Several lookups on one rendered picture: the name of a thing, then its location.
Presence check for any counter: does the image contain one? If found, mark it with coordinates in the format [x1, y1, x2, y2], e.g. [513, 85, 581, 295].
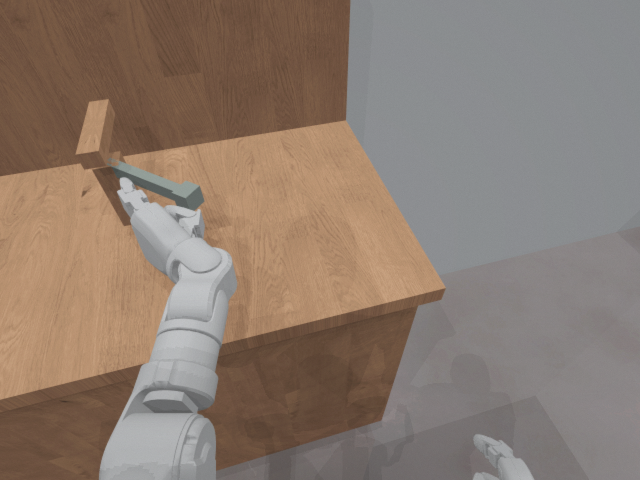
[0, 0, 446, 480]

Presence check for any robot right hand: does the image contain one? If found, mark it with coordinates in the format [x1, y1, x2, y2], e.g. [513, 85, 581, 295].
[473, 434, 534, 480]

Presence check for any robot left forearm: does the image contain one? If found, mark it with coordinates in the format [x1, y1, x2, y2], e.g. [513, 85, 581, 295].
[99, 238, 237, 480]

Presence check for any left robot upper arm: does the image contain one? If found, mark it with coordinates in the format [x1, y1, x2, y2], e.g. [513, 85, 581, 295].
[101, 413, 216, 480]

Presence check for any robot left hand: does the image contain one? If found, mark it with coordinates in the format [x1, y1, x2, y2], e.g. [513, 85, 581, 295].
[117, 177, 205, 276]

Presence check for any tap lever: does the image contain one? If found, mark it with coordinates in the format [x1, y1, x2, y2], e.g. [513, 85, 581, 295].
[108, 159, 204, 211]

